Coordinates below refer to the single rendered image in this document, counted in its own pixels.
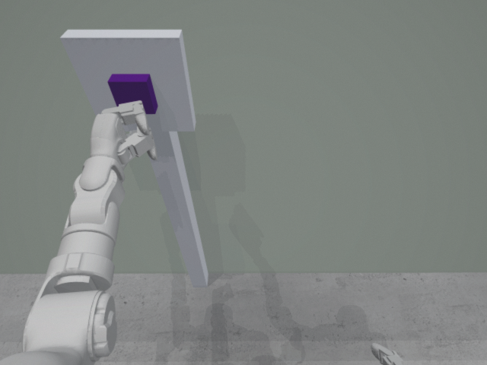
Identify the left robot forearm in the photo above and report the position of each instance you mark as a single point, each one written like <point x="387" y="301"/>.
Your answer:
<point x="84" y="260"/>

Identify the robot right hand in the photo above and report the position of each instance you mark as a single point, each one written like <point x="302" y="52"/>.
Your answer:
<point x="385" y="356"/>

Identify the robot left upper arm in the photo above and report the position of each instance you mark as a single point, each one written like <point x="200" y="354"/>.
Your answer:
<point x="76" y="328"/>

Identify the panel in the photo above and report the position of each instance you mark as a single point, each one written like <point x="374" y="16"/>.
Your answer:
<point x="95" y="56"/>

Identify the robot left hand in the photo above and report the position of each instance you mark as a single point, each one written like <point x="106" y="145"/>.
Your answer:
<point x="108" y="137"/>

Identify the button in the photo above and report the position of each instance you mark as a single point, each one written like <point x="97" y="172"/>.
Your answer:
<point x="128" y="88"/>

